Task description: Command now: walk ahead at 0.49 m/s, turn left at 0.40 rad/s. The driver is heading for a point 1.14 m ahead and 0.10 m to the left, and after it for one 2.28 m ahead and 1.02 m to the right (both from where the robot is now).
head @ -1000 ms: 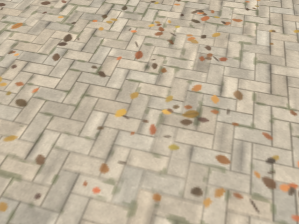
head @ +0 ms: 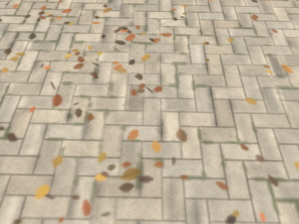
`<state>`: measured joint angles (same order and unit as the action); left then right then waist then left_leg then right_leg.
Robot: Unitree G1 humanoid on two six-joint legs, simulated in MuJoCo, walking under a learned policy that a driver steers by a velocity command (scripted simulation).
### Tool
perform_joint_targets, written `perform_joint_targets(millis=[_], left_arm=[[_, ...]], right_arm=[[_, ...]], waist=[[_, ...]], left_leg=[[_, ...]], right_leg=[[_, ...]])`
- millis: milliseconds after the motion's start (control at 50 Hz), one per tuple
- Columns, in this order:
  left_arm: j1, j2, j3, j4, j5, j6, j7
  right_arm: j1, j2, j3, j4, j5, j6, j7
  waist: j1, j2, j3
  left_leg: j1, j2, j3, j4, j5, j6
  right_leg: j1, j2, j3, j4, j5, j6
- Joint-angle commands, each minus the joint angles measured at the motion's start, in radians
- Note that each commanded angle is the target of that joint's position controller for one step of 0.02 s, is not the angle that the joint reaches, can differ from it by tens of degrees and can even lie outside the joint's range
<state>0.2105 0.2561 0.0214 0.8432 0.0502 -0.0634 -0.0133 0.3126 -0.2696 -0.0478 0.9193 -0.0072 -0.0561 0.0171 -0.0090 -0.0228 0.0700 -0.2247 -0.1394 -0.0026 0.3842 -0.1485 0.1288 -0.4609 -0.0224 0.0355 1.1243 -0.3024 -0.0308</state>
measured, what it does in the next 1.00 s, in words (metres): walks ahead: right foot, then left foot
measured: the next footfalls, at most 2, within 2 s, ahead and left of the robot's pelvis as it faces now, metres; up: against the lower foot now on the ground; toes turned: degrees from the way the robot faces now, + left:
right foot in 0.34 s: +0.38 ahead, -0.11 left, +0.00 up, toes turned +14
left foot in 0.84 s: +0.54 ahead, +0.16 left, +0.00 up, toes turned +20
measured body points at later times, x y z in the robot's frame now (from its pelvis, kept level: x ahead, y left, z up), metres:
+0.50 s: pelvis +0.28 -0.04 +0.00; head +0.31 -0.05 +0.45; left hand +0.34 +0.25 -0.10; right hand +0.41 -0.30 -0.13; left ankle +0.18 +0.06 -0.66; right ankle +0.34 -0.12 -0.74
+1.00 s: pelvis +0.51 +0.07 +0.00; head +0.52 +0.09 +0.45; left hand +0.45 +0.32 -0.15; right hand +0.69 -0.14 -0.11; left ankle +0.50 +0.15 -0.74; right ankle +0.49 -0.08 -0.66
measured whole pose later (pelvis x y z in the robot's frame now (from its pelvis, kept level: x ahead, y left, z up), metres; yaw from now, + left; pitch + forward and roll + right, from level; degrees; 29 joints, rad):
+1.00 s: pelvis +0.51 +0.07 +0.00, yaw +14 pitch +0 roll +0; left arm 0.37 0.25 0.05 0.92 0.02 -0.03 -0.02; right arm 0.20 -0.22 -0.02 0.82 -0.03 -0.07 0.00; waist 0.03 -0.03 0.03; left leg -0.22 -0.02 0.12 0.41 -0.20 0.07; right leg -0.43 -0.04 0.01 1.08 -0.32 -0.06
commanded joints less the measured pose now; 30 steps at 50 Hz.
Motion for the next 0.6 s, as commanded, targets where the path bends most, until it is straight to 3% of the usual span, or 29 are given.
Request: perform_joint_targets(millis=[20,80,140,220,240,280,300,320,340,360,380,400,420,440,460,520,600], left_arm=[[0.035,0.077,0.012,-0.058,0.004,0.017,-0.004],[-0.120,0.073,0.007,-0.117,0.000,0.022,-0.006],[-0.217,0.065,0.000,-0.154,-0.008,0.019,-0.011],[-0.314,0.070,-0.007,-0.201,-0.019,0.009,-0.011],[-0.319,0.076,-0.007,-0.209,-0.021,0.005,-0.011],[-0.249,0.102,0.002,-0.199,-0.025,-0.004,-0.005],[-0.166,0.124,0.011,-0.175,-0.027,-0.009,0.002],[-0.043,0.153,0.024,-0.141,-0.025,-0.021,0.014],[0.102,0.219,0.043,-0.128,-0.005,-0.032,0.033],[0.156,0.287,0.058,-0.134,0.017,-0.023,0.045],[0.130,0.286,0.069,-0.122,0.000,-0.005,0.039],[0.065,0.173,0.048,-0.136,-0.009,-0.002,0.031],[0.023,0.106,0.032,-0.134,-0.015,-0.006,0.022],[0.009,0.085,0.025,-0.127,-0.010,-0.011,0.019],[0.028,0.083,0.023,-0.108,-0.012,-0.019,0.019],[0.092,0.097,0.030,-0.061,-0.027,-0.050,0.006],[0.138,0.104,0.034,-0.024,-0.035,-0.053,0.003]], right_arm=[[0.031,-0.138,-0.032,-0.045,0.006,-0.021,-0.008],[0.090,-0.136,-0.036,-0.036,0.008,-0.014,-0.011],[0.148,-0.137,-0.041,-0.030,0.007,-0.008,-0.014],[0.194,-0.142,-0.046,-0.034,-0.007,0.001,-0.022],[0.190,-0.147,-0.048,-0.040,-0.010,0.003,-0.026],[0.136,-0.165,-0.055,-0.063,-0.012,0.004,-0.033],[0.104,-0.176,-0.058,-0.075,-0.013,0.001,-0.032],[0.083,-0.180,-0.059,-0.081,-0.006,-0.006,-0.023],[0.084,-0.134,-0.047,-0.105,0.009,-0.016,-0.012],[0.148,-0.028,-0.024,-0.137,0.033,-0.017,-0.015],[0.213,-0.100,-0.033,-0.135,0.008,-0.005,-0.020],[0.169,-0.123,-0.037,-0.107,-0.013,0.008,-0.021],[0.101,-0.106,-0.033,-0.111,-0.020,0.008,-0.009],[0.076,-0.086,-0.030,-0.115,-0.022,0.011,0.000],[0.063,-0.079,-0.030,-0.121,-0.032,0.018,0.008],[0.040,-0.064,-0.024,-0.130,-0.036,0.033,0.020],[-0.117,-0.055,-0.011,-0.183,-0.039,0.033,0.031]], waist=[[0.032,0.049,-0.047],[-0.011,0.060,-0.007],[-0.054,0.076,-0.023],[-0.089,0.094,-0.030],[-0.084,0.100,-0.032],[-0.035,0.114,-0.045],[0.003,0.115,-0.076],[0.068,0.072,-0.138],[0.121,-0.018,-0.264],[0.095,-0.199,-0.351],[0.044,-0.241,-0.367],[0.027,-0.081,-0.220],[0.030,-0.012,-0.121],[0.015,-0.034,-0.087],[0.008,-0.076,-0.069],[-0.004,-0.080,-0.086],[0.011,-0.067,-0.042]], left_leg=[[0.042,0.272,-0.320,-0.196,0.200,0.162],[0.038,0.242,-0.311,-0.218,0.185,0.132],[0.099,0.224,-0.308,-0.179,0.246,0.094],[0.186,0.237,-0.345,-0.102,0.366,0.084],[0.197,0.245,-0.362,-0.080,0.383,0.077],[0.166,0.251,-0.386,-0.028,0.409,0.043],[0.135,0.237,-0.391,0.038,0.471,0.023],[0.097,0.187,-0.357,0.188,0.489,0.000],[-0.005,0.129,-0.292,0.422,0.315,-0.025],[-0.284,0.001,-0.157,0.677,-0.327,-0.052],[-0.397,0.034,-0.118,0.810,-0.401,-0.046],[-0.417,0.096,-0.125,0.853,-0.301,-0.047],[-0.397,0.118,-0.114,0.815,-0.226,-0.054],[-0.368,0.140,-0.108,0.774,-0.194,-0.062],[-0.349,0.151,-0.105,0.745,-0.185,-0.070],[-0.346,0.136,-0.102,0.714,-0.154,-0.079],[-0.443,0.161,-0.075,0.580,-0.043,-0.105]], right_leg=[[-0.097,-0.046,-0.004,-0.082,0.028,0.048],[-0.161,-0.053,-0.027,-0.243,0.159,0.082],[-0.167,-0.033,-0.030,-0.368,0.264,0.087],[-0.158,0.005,-0.028,-0.474,0.258,0.075],[-0.133,0.013,-0.020,-0.506,0.242,0.068],[0.012,0.030,-0.005,-0.591,0.189,0.045],[0.140,0.053,-0.009,-0.622,0.154,0.029],[0.314,0.044,-0.004,-0.691,0.175,0.004],[0.535,-0.126,0.152,-0.718,0.029,-0.043],[0.760,-0.392,0.516,-0.781,-0.065,-0.109],[0.710,-0.437,0.769,-0.834,-0.158,-0.188],[0.577,-0.382,0.636,-0.853,-0.212,-0.176],[0.454,-0.312,0.470,-0.875,-0.119,-0.156],[0.389,-0.261,0.359,-0.898,-0.011,-0.130],[0.352,-0.228,0.285,-0.909,0.098,-0.123],[0.356,-0.206,0.182,-0.916,0.346,-0.139],[0.371,-0.199,0.101,-0.974,0.358,-0.157]])
Over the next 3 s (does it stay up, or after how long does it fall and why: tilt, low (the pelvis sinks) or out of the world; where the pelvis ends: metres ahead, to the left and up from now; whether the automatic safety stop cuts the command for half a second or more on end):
stays up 1.05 0.10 0.00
